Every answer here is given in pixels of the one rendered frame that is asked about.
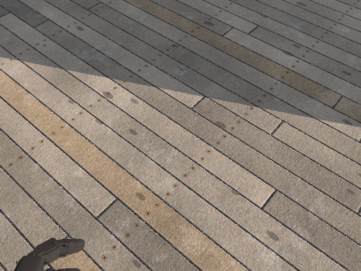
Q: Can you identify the left robot hand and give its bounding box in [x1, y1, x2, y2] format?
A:
[14, 238, 85, 271]

